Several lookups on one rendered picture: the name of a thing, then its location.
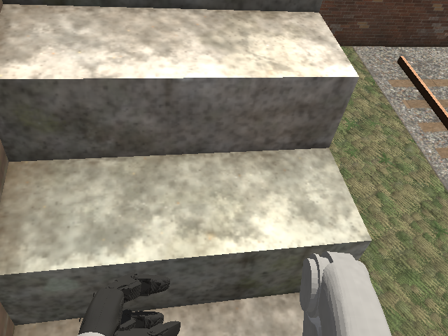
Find robot right thigh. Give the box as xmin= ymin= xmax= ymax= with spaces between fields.
xmin=300 ymin=251 xmax=392 ymax=336

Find left robot hand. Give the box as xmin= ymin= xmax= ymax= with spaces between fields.
xmin=79 ymin=272 xmax=181 ymax=336

